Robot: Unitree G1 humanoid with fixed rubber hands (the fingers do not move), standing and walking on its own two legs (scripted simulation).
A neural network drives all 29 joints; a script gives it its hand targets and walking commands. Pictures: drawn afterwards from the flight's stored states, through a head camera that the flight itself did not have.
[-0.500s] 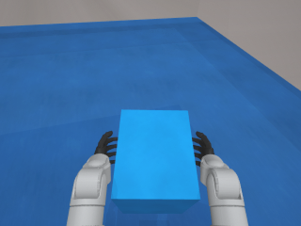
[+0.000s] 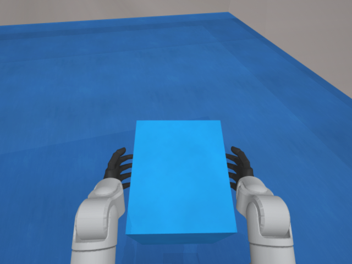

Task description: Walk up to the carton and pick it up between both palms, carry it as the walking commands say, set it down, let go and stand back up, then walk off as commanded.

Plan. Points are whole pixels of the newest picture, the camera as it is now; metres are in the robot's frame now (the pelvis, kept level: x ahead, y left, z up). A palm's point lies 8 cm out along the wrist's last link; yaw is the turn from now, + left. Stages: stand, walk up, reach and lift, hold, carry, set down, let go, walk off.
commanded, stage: carry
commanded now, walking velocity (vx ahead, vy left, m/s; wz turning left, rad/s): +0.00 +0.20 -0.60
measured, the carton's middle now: (178, 187) +0.29 +0.01 +0.02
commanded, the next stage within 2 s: none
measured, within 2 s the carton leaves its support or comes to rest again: neither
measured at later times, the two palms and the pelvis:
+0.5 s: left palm (125, 177) +0.29 +0.13 +0.06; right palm (249, 208) +0.23 -0.13 +0.06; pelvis -0.02 +0.06 -0.02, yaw -15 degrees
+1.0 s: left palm (115, 175) +0.30 +0.16 +0.06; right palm (228, 244) +0.16 -0.07 +0.08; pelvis -0.01 +0.18 -0.01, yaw -35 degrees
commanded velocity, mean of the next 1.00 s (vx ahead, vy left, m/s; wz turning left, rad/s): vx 0.00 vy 0.20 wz -0.60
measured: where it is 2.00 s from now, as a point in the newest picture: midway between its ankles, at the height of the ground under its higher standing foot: outside the picture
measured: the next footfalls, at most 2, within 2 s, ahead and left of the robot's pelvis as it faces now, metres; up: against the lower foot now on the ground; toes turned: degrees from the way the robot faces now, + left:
right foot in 0.54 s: -0.04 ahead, -0.05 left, +0.00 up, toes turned -24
left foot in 0.88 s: +0.09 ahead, +0.25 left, +0.00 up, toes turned -24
